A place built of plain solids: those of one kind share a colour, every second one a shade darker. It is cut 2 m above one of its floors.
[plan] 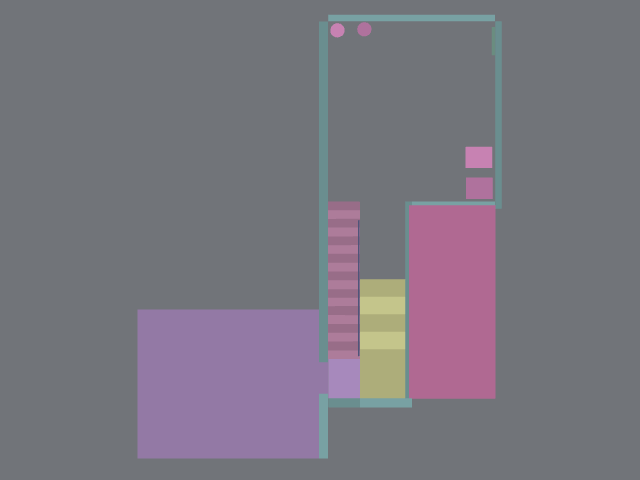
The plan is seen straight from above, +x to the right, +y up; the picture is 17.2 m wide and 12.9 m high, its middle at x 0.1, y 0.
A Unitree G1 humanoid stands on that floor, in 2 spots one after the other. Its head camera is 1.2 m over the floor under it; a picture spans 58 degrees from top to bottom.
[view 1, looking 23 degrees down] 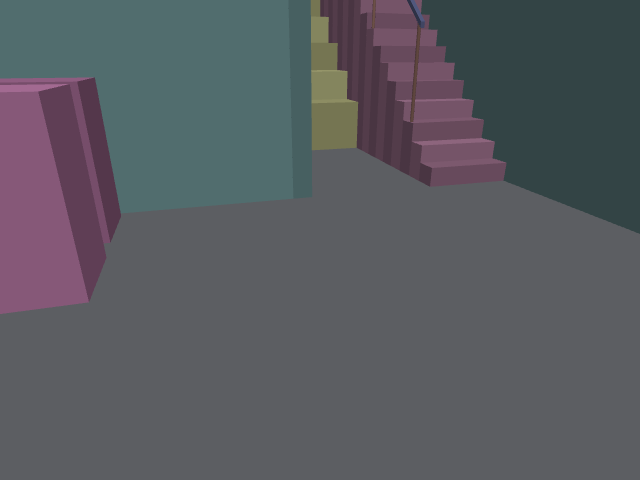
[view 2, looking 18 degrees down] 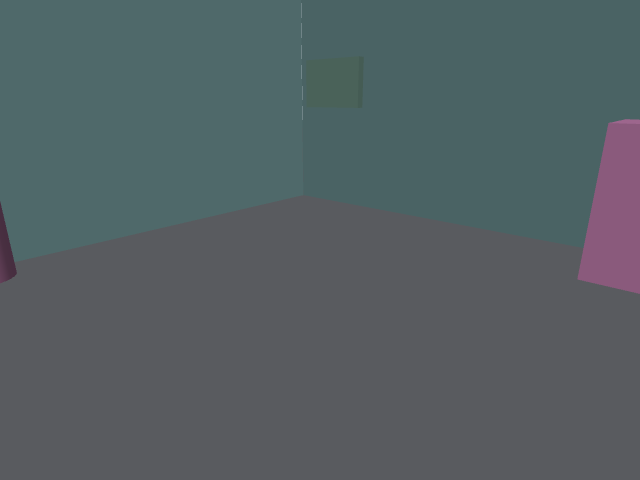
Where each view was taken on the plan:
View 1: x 3.38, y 4.75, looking -106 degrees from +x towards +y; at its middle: ground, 3.07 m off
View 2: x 0.72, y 2.03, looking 41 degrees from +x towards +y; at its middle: ground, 3.88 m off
